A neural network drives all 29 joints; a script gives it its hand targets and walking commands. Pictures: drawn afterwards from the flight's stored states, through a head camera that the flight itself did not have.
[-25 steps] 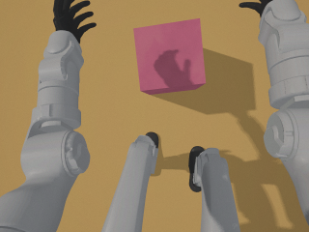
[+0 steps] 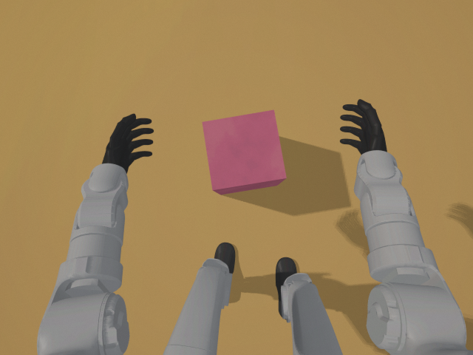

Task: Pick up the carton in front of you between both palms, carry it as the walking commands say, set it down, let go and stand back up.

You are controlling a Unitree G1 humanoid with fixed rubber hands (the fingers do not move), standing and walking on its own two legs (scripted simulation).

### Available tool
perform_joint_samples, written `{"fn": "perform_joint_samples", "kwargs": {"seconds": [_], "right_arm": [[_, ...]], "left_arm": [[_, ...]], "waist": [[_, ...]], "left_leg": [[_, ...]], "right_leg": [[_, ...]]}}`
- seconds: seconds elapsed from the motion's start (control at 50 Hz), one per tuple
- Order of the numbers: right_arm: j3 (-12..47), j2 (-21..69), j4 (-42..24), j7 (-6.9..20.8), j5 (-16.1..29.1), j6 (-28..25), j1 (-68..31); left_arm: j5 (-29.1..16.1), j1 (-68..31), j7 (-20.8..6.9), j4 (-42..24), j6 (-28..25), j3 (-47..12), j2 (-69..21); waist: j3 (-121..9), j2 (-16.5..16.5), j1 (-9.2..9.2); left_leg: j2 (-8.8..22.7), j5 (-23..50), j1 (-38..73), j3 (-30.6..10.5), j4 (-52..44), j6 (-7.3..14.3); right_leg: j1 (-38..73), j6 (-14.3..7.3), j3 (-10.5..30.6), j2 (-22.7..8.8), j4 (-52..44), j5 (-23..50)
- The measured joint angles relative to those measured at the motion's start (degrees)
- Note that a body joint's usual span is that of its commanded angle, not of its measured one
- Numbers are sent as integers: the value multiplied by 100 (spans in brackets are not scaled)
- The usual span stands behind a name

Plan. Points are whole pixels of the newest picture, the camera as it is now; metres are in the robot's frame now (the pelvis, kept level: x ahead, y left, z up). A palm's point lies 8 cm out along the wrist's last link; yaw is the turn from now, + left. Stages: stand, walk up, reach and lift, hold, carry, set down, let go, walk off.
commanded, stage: let go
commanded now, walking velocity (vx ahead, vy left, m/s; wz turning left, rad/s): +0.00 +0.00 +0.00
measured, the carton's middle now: (244, 157) +0.49 +0.07 -0.57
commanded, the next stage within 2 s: stand in 1.12 s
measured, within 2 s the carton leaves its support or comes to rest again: neither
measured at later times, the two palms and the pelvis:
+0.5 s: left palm (79, 280) +0.22 +0.23 +0.00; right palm (452, 257) +0.29 -0.21 -0.02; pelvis +0.06 -0.01 +0.07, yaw +3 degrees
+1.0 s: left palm (85, 285) +0.22 +0.22 +0.01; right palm out of the picture +0.23 -0.25 +0.01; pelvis +0.07 -0.03 +0.08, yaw +3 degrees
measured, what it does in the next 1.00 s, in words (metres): rises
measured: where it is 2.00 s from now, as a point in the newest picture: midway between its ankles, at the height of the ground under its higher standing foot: (253, 290)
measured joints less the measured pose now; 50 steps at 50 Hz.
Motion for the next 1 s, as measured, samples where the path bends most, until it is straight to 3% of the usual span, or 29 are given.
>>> {"fn": "perform_joint_samples", "kwargs": {"seconds": [0.24,0.52,0.76,0.92,1.0], "right_arm": [[392,-9,-224,281,177,-648,2196],[871,-240,-703,594,450,-1070,4627],[1200,-394,-1141,857,687,-665,5627],[1250,-416,-1271,927,721,-403,5659],[1270,-393,-1135,797,746,-515,5667]], "left_arm": [[-513,2289,34,-366,-562,-770,-45],[-675,4785,223,-1124,-816,-1424,-151],[-515,5089,201,-1114,-398,-1404,-9],[-396,5015,205,-1113,-142,-1365,-49],[-342,5017,371,-1296,177,-1401,13]], "waist": [[-90,188,-13],[210,263,-174],[498,-4,-507],[678,-7,-529],[647,16,-533]], "left_leg": [[-113,10,2052,-44,-915,60],[-95,150,4823,-170,-2177,-65],[19,148,6434,-242,-2683,-207],[41,61,6772,-192,-2626,-199],[-12,-12,6710,-223,-2465,-163]], "right_leg": [[2111,1,-19,-164,-990,14],[4844,-180,-106,-207,-2154,110],[6426,-360,-189,-124,-2588,82],[6772,-358,-160,-109,-2583,41],[6747,-321,-205,-156,-2457,-36]]}}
